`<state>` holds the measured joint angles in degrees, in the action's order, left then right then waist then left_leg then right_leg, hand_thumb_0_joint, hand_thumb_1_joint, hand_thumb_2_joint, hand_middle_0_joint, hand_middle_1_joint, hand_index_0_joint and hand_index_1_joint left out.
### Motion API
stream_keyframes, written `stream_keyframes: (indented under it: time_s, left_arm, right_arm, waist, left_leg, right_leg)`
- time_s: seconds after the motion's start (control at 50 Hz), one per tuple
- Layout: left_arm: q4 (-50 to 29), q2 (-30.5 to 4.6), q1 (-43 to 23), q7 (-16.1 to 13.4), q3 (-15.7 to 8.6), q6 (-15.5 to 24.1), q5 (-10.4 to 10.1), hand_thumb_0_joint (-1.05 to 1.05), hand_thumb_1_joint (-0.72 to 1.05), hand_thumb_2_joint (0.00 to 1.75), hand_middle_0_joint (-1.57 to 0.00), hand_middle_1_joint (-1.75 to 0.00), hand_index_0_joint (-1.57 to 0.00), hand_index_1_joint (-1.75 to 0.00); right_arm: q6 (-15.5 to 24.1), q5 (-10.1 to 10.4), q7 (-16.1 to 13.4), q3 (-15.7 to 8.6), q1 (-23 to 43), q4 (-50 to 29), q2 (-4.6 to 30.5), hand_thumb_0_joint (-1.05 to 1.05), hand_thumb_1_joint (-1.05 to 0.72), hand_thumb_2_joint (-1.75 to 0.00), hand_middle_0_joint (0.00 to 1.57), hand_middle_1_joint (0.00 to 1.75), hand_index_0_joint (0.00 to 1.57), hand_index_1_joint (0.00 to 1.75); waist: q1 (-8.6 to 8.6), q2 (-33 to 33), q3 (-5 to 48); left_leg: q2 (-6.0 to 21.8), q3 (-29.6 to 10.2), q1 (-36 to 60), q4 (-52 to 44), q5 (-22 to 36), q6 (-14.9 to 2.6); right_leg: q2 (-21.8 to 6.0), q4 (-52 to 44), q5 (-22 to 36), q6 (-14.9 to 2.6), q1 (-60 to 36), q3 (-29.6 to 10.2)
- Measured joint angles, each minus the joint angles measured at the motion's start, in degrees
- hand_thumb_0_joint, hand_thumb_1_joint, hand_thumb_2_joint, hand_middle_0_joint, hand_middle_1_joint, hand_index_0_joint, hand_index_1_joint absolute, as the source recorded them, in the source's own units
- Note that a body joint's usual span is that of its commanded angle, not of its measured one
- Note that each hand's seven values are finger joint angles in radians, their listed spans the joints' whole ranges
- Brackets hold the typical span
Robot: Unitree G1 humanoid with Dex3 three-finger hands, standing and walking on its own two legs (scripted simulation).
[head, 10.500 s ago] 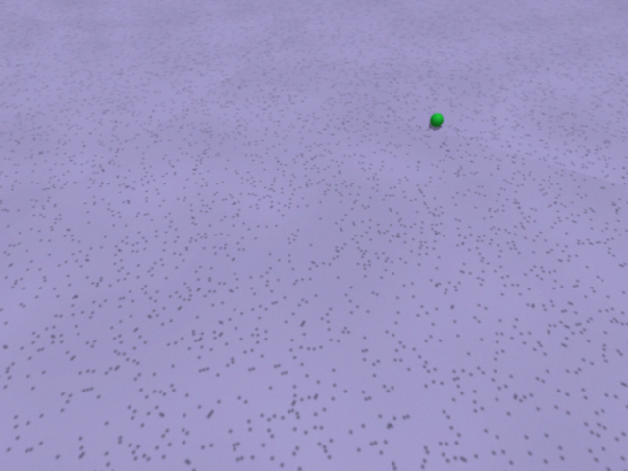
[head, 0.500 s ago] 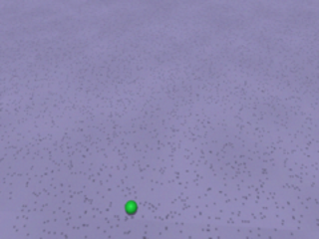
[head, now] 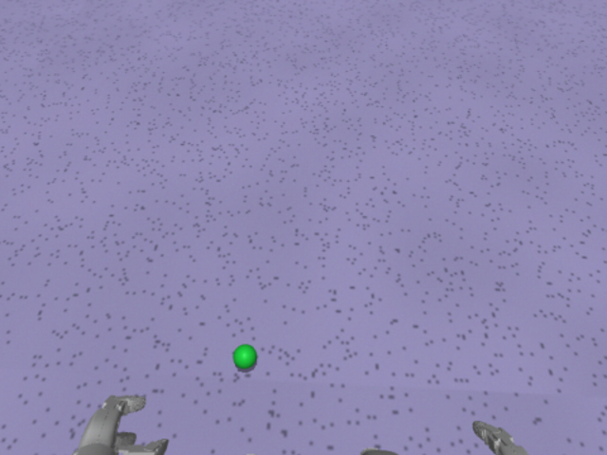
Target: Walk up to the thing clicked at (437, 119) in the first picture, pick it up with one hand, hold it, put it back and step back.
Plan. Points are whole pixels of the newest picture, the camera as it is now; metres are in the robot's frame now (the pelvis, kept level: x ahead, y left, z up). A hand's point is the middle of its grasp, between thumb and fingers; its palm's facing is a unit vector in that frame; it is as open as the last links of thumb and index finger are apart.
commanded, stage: rise first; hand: left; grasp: from above
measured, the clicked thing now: (245, 356) +0.45 +0.19 -0.72
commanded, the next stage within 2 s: none
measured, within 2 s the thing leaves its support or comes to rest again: neither
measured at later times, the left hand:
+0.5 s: hand out of the picture +0.13 +0.25 -0.22, palm faces -0.24 -0.82 -0.52, open 14.2 cm
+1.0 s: hand (196, 402) +0.27 +0.25 -0.42, palm faces -0.44 -0.33 -0.83, open 14.1 cm
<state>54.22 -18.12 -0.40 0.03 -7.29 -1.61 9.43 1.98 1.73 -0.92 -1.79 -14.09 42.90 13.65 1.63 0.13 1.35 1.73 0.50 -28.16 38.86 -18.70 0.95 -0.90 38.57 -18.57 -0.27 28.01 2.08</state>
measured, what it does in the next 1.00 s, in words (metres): lowers itself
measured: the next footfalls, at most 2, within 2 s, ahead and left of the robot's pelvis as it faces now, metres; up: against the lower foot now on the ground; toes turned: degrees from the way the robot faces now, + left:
none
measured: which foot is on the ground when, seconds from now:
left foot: down 0.00-1.00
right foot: down 0.00-1.00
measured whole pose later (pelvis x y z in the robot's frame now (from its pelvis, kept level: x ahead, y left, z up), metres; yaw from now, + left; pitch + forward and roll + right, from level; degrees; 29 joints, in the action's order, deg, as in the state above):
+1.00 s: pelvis -0.08 +0.00 -0.28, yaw -1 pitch +33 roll -1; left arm 52.0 -24.1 -26.3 -13.8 0.5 0.5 46.1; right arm 7.6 -0.7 1.0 -3.5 -4.9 40.2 15.0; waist 3.3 -1.3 9.8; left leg 1.7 -2.1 -106.0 110.2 -37.4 1.0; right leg -1.7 109.4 -37.1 -0.9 105.5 2.1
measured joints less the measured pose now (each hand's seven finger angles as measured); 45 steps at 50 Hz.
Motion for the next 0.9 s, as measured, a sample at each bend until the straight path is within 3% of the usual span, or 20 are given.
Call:
stream_keyframes:
  time_s: [0.1, 0.2, 0.32, 0.42, 0.5, 0.62, 0.7, 0.82, 0.9]
  left_arm:
    - [-3.5, 1.0, 2.8, -1.5, 1.1, -3.5, 1.7, 0.00, -0.19, 0.96, -0.10, -0.99, -0.11, -0.98]
    - [-10.3, 1.8, 6.4, -2.2, 0.9, -3.6, 4.0, 0.00, -0.40, 0.99, -0.09, -1.04, -0.09, -1.04]
    - [-19.3, 2.3, 10.9, -3.2, 1.7, -4.8, 7.8, 0.00, -0.51, 1.01, -0.09, -1.06, -0.08, -1.06]
    - [-25.8, 2.7, 14.2, -4.3, 2.8, -7.1, 8.9, 0.00, -0.54, 1.01, -0.09, -1.06, -0.08, -1.07]
    - [-26.6, 2.2, 14.0, -4.8, 3.8, -8.0, 10.7, 0.00, -0.56, 1.02, -0.09, -1.06, -0.07, -1.07]
    - [-20.7, -0.5, 6.9, -5.7, 4.1, -5.0, 16.8, 0.00, -0.56, 1.02, -0.09, -1.06, -0.07, -1.07]
    - [-20.4, -1.9, 2.3, -7.4, 6.0, -2.0, 21.6, -0.01, -0.55, 1.01, -0.09, -1.06, -0.07, -1.07]
    - [-14.9, -2.6, -8.1, -11.2, 6.6, 0.8, 29.6, -0.01, -0.55, 1.02, -0.09, -1.06, -0.07, -1.07]
    - [-10.4, -3.8, -15.9, -13.3, 7.0, 0.8, 33.8, 0.00, -0.55, 1.02, -0.08, -1.06, -0.07, -1.06]
  right_arm:
    - [1.1, -0.2, 0.2, -0.2, -0.4, -3.3, 0.1, 0.01, -0.90, -0.90, 0.21, 0.30, 0.20, 0.30]
    - [3.2, -0.8, 0.0, -0.7, 0.4, -5.9, 0.1, 0.01, -0.88, -0.90, 0.21, 0.30, 0.20, 0.30]
    - [4.4, -1.3, -0.2, -0.9, 2.2, -7.9, 0.0, 0.01, -0.88, -0.89, 0.21, 0.30, 0.20, 0.30]
    - [5.1, -1.2, -0.2, -0.5, 3.1, -9.6, -0.6, 0.01, -0.88, -0.89, 0.21, 0.30, 0.20, 0.30]
    - [6.1, -1.2, -0.3, 0.0, 3.6, -10.6, -0.8, 0.01, -0.88, -0.90, 0.21, 0.30, 0.20, 0.30]
    - [8.4, -1.7, 0.4, 0.1, 5.6, -11.2, 0.4, 0.01, -0.88, -0.89, 0.21, 0.30, 0.20, 0.30]
    - [8.9, -1.5, 0.9, -0.4, 7.4, -10.3, 1.5, 0.01, -0.87, -0.89, 0.21, 0.30, 0.20, 0.30]
    - [7.8, -1.1, 1.3, -1.1, 9.5, -7.6, 2.3, 0.01, -0.87, -0.89, 0.21, 0.30, 0.20, 0.30]
    - [6.7, -1.2, 1.5, -1.4, 9.9, -5.5, 2.3, 0.01, -0.88, -0.90, 0.21, 0.30, 0.20, 0.30]
  waist:
    - [0.20, -0.6, 1.6]
    - [-0.20, -0.1, 3.0]
    - [-0.36, 0.2, 4.3]
    - [-0.18, -0.2, 5.4]
    - [0.03, -0.6, 6.5]
    - [0.55, -0.2, 8.8]
    - [0.96, -0.2, 9.7]
    - [1.21, -0.8, 10.3]
    - [1.09, -1.3, 9.6]
  left_leg:
    - [-0.1, 0.0, -5.3, 6.2, -3.0, -0.44]
    - [-0.1, -0.1, -13.0, 14.6, -6.8, -0.72]
    - [-0.1, -0.4, -20.3, 22.9, -10.5, -0.88]
    - [0.0, -0.9, -24.5, 27.1, -12.2, -1.00]
    - [-0.1, -1.4, -28.7, 30.7, -13.4, -1.05]
    - [-0.4, -1.6, -41.6, 41.5, -16.2, -0.93]
    - [-0.6, -1.7, -50.9, 49.7, -18.2, -0.81]
    - [-0.5, -1.8, -63.8, 60.4, -19.6, -0.51]
    - [-0.4, -2.1, -71.0, 65.7, -19.3, -0.25]
  right_leg:
    - [-0.3, 5.6, -2.7, 0.46, 5.0, -0.1]
    - [-0.4, 13.6, -6.2, 0.75, 12.5, -0.2]
    - [-0.5, 21.4, -9.7, 0.96, 19.6, -0.2]
    - [-0.6, 25.3, -11.4, 1.07, 23.5, 0.1]
    - [-0.7, 28.7, -12.6, 1.07, 27.3, 0.5]
    - [-1.1, 40.0, -15.8, 0.96, 40.4, 0.3]
    - [-1.4, 48.6, -18.0, 0.88, 49.8, 0.1]
    - [-1.4, 59.6, -19.6, 0.36, 63.0, -0.3]
    - [-1.2, 65.2, -19.3, -0.14, 70.4, -0.3]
